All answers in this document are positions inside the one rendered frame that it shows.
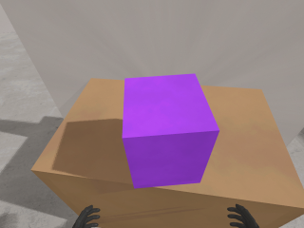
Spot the robot right hand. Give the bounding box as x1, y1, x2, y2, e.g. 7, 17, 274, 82
227, 204, 259, 228

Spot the robot left hand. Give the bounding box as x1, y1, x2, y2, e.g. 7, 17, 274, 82
72, 205, 101, 228

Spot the carton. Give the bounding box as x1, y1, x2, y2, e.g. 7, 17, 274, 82
122, 73, 219, 189

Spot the pedestal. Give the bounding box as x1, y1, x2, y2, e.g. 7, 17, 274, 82
30, 78, 304, 228

